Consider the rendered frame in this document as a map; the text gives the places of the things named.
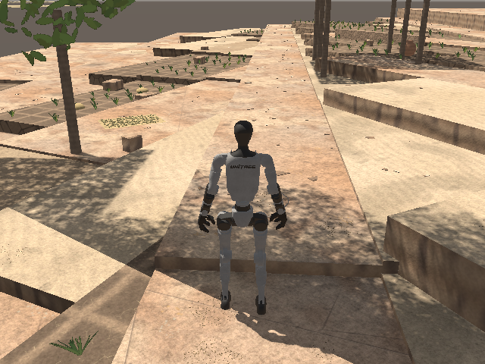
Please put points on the robot left shin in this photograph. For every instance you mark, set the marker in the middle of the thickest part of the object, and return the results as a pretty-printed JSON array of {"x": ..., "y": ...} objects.
[{"x": 224, "y": 275}]

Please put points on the right robot forearm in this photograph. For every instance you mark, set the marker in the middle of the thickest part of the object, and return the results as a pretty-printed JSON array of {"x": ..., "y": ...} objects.
[{"x": 278, "y": 201}]

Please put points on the left robot forearm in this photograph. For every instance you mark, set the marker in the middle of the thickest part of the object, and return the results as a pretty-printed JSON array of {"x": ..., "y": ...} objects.
[{"x": 206, "y": 203}]

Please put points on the robot right hand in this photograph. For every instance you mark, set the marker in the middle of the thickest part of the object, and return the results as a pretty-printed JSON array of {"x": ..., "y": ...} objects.
[{"x": 281, "y": 218}]

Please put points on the robot right upper arm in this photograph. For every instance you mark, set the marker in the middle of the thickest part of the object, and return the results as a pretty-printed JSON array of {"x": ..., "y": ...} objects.
[{"x": 270, "y": 173}]

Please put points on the robot left hand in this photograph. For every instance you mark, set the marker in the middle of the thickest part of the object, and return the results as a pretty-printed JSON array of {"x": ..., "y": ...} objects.
[{"x": 202, "y": 220}]

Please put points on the robot left upper arm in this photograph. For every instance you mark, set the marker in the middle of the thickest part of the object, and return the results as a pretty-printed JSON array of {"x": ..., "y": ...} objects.
[{"x": 215, "y": 172}]

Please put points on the robot left thigh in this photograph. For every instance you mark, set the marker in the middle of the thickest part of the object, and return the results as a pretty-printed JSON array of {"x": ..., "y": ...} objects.
[{"x": 224, "y": 227}]

